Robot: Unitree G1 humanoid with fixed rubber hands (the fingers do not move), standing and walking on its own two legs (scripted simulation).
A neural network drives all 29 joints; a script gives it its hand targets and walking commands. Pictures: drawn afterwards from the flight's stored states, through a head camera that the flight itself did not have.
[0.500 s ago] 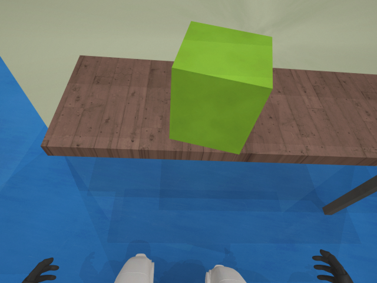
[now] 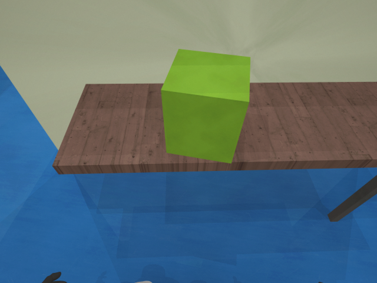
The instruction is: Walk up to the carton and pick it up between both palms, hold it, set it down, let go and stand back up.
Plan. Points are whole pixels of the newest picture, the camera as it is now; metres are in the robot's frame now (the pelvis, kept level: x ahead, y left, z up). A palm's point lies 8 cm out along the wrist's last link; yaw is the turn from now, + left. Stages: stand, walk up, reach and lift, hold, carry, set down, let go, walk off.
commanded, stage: walk up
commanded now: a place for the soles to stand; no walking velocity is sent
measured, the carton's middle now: (205, 107) +0.59 -0.05 +0.01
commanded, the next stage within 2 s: none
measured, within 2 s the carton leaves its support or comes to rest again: neither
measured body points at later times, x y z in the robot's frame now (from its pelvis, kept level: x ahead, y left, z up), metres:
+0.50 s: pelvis +0.05 -0.02 +0.00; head +0.05 -0.01 +0.45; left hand +0.15 +0.31 -0.11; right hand +0.11 -0.37 -0.09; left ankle +0.07 +0.14 -0.73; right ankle +0.05 -0.14 -0.70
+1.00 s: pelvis +0.18 -0.05 -0.02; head +0.23 -0.05 +0.43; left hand +0.19 +0.27 -0.13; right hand +0.33 -0.35 -0.12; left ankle +0.27 +0.06 -0.73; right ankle +0.09 -0.17 -0.71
